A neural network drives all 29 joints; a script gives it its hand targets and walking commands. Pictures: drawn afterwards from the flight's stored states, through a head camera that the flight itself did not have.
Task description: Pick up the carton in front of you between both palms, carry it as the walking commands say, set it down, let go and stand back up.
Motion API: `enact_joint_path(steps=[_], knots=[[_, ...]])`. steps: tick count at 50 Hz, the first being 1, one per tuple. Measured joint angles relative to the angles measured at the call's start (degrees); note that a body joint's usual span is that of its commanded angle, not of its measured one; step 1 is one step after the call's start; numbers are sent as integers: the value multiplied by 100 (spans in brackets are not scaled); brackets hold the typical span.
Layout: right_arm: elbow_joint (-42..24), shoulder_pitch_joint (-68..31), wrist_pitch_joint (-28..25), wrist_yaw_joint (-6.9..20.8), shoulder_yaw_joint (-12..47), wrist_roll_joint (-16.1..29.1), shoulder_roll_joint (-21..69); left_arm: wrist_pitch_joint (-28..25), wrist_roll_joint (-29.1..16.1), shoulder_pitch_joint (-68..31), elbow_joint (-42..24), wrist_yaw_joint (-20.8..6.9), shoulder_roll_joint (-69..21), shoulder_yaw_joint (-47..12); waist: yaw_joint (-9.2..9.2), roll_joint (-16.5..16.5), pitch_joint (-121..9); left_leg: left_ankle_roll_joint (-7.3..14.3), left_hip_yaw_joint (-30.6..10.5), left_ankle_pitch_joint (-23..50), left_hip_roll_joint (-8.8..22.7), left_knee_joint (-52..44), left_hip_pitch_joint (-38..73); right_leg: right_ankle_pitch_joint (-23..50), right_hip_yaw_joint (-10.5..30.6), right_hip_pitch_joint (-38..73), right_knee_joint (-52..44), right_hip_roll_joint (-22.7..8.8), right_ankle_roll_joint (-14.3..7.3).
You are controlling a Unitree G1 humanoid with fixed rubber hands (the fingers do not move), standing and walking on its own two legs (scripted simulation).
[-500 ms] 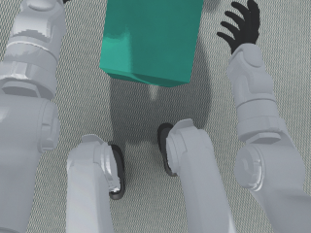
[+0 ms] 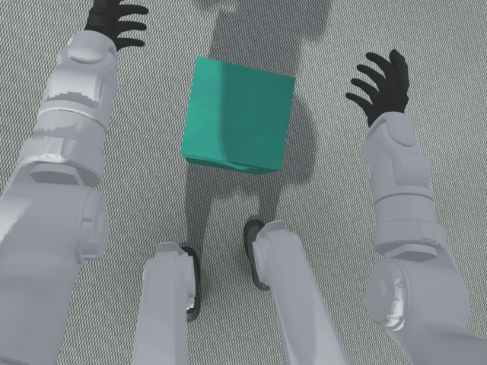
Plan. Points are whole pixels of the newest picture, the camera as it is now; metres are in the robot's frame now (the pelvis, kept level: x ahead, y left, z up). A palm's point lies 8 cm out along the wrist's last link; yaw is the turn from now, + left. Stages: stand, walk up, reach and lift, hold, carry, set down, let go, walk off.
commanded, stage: set down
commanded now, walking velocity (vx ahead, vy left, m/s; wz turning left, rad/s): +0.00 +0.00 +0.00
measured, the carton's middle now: (234, 126) +0.51 -0.08 -0.43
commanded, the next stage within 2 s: let go in 0.20 s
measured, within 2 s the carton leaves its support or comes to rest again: neither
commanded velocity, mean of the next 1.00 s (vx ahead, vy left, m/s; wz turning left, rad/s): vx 0.00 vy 0.00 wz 0.00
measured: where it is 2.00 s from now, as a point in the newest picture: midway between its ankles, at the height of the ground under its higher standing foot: (225, 281)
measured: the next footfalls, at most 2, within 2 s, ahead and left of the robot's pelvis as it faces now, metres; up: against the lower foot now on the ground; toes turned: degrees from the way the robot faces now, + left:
none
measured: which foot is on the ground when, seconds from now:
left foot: down 0.00-1.00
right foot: down 0.00-1.00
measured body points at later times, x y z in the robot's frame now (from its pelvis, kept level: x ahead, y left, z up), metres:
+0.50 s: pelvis +0.04 -0.01 +0.13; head +0.29 -0.01 +0.50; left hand +0.50 +0.14 +0.01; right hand +0.41 -0.25 +0.02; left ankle +0.06 +0.10 -0.52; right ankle +0.11 -0.12 -0.52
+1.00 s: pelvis +0.11 -0.02 +0.21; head +0.21 +0.00 +0.65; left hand +0.36 +0.19 +0.11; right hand +0.29 -0.26 +0.14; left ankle +0.06 +0.10 -0.52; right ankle +0.11 -0.12 -0.52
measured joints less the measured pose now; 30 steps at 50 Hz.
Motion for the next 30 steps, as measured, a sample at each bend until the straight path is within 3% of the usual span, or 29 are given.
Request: enact_joint_path(steps=[15,23,30], knots=[[104,456,-212,341,-209,-508,167,-198,406,509,126,-114,-292,499,39,13,-299,-37,-71,692,-36,-2028,1445,598,68,1460,-1947,-49,-26],[-248,1838,-474,895,229,-954,143,-412,811,2275,-961,388,-1094,902,222,-118,-377,-119,-154,967,-49,-3103,2643,778,56,2611,-2876,-79,-131],[-574,3238,-637,1314,920,-926,-211,-582,730,4205,-2045,769,-1633,886,351,-263,-46,-186,-244,1042,-7,-3929,4286,765,16,4193,-3550,-58,-232]])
